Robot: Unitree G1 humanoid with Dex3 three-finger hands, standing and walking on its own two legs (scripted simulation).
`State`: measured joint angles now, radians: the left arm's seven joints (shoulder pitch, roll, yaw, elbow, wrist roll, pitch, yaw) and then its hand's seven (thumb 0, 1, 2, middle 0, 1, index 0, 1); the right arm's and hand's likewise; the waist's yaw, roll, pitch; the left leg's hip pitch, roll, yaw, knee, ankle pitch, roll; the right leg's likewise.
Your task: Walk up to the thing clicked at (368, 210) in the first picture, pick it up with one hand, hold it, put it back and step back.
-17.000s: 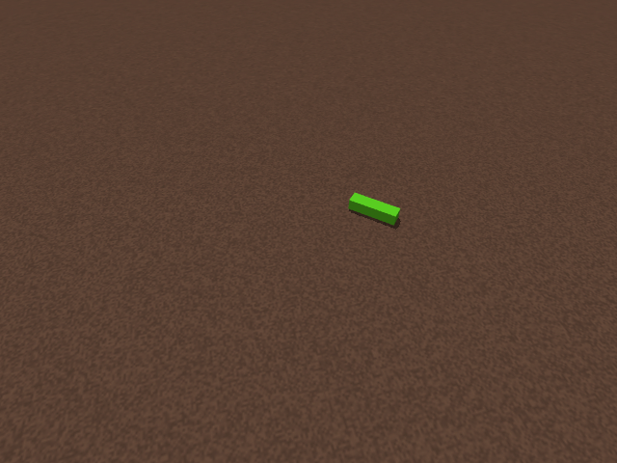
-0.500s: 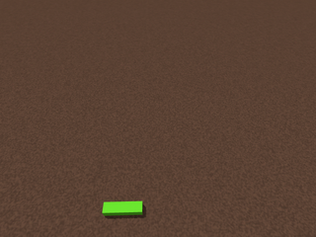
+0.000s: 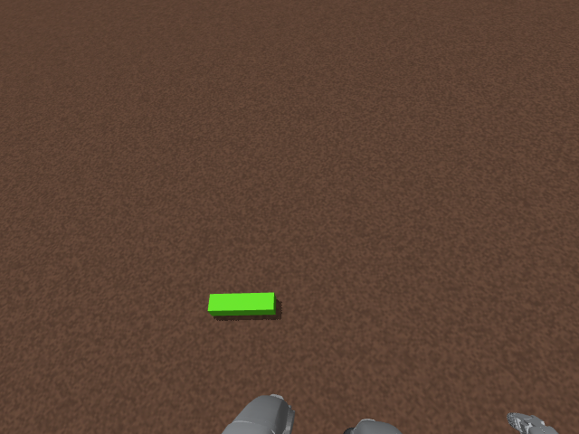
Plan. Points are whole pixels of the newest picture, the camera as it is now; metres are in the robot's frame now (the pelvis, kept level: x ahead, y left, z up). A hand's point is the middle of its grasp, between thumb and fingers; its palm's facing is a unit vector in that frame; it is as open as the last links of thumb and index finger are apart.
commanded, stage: walk up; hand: left
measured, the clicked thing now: (242, 304) +0.54 +0.27 -0.74
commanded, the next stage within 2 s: none
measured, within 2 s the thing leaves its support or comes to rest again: neither
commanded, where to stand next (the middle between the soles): +0.15 +0.04 m, yaw +0 degrees
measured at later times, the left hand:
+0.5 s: hand out of the picture -0.12 +0.35 -0.16, palm faces +0.14 -0.91 -0.40, open 7.4 cm
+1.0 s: hand out of the picture -0.29 +0.33 -0.13, palm faces +0.02 -0.91 -0.42, open 7.4 cm
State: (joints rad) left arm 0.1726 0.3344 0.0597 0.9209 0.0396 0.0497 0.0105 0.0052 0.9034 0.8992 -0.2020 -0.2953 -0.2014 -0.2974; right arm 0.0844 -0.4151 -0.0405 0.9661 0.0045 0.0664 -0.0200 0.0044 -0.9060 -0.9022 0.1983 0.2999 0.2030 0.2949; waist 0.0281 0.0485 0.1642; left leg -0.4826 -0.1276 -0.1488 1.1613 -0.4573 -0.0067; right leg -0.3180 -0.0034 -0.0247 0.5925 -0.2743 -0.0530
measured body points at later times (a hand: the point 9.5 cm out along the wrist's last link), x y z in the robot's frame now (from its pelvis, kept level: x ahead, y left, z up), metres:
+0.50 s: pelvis -0.19 +0.06 +0.00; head -0.17 +0.09 +0.45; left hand -0.13 +0.40 -0.13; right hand -0.11 -0.25 -0.11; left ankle -0.19 +0.14 -0.73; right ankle -0.14 -0.09 -0.63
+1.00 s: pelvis -0.27 +0.05 +0.01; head -0.29 +0.04 +0.46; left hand -0.29 +0.38 -0.10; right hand -0.19 -0.27 -0.11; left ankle -0.21 +0.16 -0.68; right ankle -0.31 -0.04 -0.73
